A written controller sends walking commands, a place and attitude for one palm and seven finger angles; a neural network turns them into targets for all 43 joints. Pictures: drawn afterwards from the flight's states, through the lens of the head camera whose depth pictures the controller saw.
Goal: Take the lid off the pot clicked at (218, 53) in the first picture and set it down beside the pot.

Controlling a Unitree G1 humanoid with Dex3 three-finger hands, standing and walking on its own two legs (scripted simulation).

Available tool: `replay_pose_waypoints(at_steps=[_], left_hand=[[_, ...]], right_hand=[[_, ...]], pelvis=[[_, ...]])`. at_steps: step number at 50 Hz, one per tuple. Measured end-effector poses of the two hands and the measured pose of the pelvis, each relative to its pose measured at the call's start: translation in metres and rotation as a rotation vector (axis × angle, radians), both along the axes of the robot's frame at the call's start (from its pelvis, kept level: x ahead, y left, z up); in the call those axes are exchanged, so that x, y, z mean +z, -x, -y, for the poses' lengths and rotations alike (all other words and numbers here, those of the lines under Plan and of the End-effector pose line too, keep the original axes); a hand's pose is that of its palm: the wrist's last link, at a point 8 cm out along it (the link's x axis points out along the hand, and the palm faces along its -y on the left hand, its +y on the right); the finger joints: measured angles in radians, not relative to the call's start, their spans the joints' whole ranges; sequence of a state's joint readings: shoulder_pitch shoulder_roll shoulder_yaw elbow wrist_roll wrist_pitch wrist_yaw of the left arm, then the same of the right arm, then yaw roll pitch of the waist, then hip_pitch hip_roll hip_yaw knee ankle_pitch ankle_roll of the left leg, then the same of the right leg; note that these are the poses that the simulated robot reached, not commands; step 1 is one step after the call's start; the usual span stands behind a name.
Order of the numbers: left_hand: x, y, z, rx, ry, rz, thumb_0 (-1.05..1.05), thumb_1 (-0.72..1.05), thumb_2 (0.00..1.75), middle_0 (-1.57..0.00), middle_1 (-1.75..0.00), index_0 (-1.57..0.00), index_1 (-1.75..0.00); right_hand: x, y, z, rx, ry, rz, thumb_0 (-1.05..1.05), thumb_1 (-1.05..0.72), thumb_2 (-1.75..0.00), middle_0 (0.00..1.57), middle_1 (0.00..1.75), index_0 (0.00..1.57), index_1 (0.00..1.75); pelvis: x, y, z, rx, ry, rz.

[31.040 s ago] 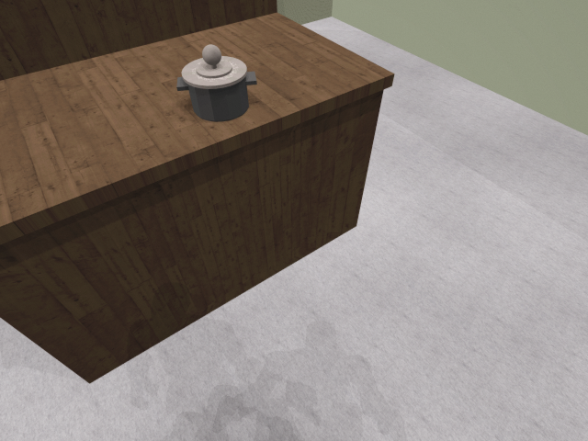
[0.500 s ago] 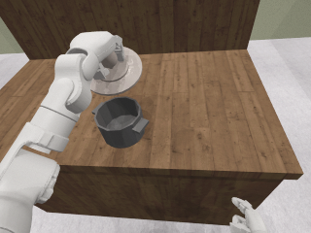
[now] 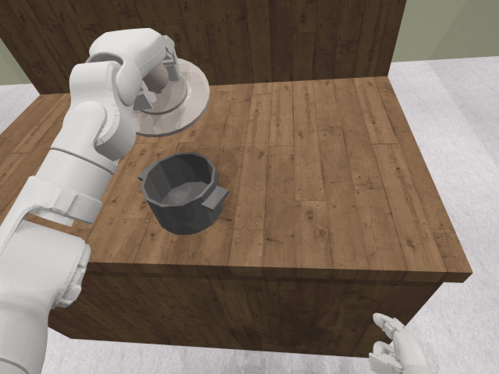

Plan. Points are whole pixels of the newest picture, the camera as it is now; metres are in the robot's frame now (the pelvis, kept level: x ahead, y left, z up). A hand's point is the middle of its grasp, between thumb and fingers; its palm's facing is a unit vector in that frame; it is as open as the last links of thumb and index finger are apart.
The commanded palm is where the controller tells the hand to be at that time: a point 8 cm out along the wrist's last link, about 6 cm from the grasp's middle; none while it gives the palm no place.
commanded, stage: move the lid sideways beside the pot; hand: left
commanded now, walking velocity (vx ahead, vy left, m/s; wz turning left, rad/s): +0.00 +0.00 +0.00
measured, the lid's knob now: (152, 75) +0.48 +0.15 +0.27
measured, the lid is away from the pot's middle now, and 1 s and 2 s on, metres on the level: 0.03 0.11 0.23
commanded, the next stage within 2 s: none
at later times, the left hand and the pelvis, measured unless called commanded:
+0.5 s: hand (100, 98) +0.43 +0.22 +0.26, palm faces -0.11 +0.01 -0.99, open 7.1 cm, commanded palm +0.40 +0.23 +0.33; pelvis +0.00 +0.00 +0.00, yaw +0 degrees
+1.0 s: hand (65, 100) +0.43 +0.27 +0.26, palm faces -0.11 +0.04 -0.99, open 7.1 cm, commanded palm +0.40 +0.28 +0.33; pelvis +0.00 +0.03 +0.00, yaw +1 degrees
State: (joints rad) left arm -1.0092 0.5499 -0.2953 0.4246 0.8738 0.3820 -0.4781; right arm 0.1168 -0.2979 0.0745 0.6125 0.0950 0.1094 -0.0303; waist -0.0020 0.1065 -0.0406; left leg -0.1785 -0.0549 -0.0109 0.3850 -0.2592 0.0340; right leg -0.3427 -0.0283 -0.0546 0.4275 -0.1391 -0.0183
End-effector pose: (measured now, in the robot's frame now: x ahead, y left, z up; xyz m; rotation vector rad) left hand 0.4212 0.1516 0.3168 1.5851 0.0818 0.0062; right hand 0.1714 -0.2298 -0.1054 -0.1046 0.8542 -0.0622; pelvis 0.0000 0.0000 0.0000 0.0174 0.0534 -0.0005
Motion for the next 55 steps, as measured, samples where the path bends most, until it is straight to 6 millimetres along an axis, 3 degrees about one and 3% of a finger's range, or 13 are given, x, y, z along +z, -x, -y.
replay_pose_waypoints(at_steps=[10,24,31,44,55], left_hand=[[0.002,-0.002,-0.011,0.021,0.0,-0.02,0.1,0.46,0.68,-1.28,-1.12,-0.58,-0.9],[-0.001,0.004,-0.059,0.096,-0.003,-0.063,0.1,0.46,0.68,-1.28,-1.12,-0.58,-0.9],[0.001,0.006,-0.084,0.138,-0.004,-0.075,0.1,0.46,0.68,-1.28,-1.12,-0.58,-0.9],[0.003,0.007,-0.112,0.141,-0.011,-0.071,0.1,0.46,0.68,-1.29,-1.12,-0.58,-0.9],[0.004,0.004,-0.121,0.12,-0.021,-0.062,0.1,0.46,0.68,-1.29,-1.12,-0.58,-0.9]], right_hand=[[-0.001,0.01,0.007,-0.029,0.016,-0.002,0.01,-0.91,-0.9,0.2,0.3,0.19,0.3],[-0.001,0.024,0.012,-0.047,0.046,-0.035,0.01,-0.91,-0.9,0.2,0.3,0.19,0.3],[-0.001,0.024,0.006,-0.044,0.048,-0.051,0.01,-0.91,-0.9,0.2,0.3,0.19,0.3],[0.0,0.022,-0.013,-0.03,0.042,-0.068,0.01,-0.91,-0.9,0.2,0.3,0.2,0.3],[-0.002,0.016,-0.027,-0.008,0.034,-0.087,0.01,-0.91,-0.9,0.2,0.3,0.2,0.3]], pelvis=[[0.0,0.001,0.002,-0.007,-0.001,0.005],[0.0,0.004,-0.002,-0.002,0.004,0.008],[0.0,0.004,-0.008,0.003,0.008,0.007],[0.001,0.001,-0.022,0.007,0.016,-0.002],[0.002,-0.004,-0.032,0.01,0.021,-0.014]])
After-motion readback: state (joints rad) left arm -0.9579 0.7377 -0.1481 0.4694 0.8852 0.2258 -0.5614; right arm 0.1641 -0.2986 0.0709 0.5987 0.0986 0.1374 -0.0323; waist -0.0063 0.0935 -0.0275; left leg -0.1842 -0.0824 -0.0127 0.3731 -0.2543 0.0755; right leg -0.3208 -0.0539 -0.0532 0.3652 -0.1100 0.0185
